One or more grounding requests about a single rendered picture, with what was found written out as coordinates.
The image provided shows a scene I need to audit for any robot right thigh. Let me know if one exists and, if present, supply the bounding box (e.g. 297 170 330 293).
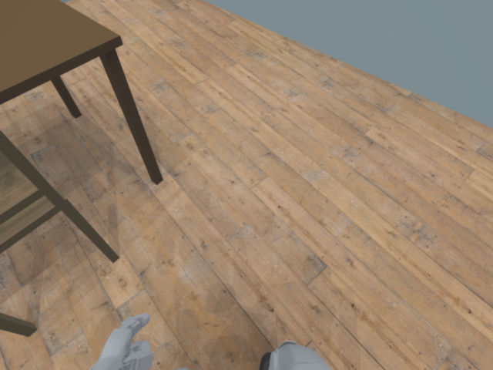
270 345 331 370

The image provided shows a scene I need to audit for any left robot hand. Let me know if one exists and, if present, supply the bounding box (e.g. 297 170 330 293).
98 313 154 370

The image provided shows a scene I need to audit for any table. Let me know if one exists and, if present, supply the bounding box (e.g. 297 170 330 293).
0 0 163 185

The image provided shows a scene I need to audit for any chair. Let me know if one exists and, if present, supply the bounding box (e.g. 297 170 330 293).
0 130 119 337

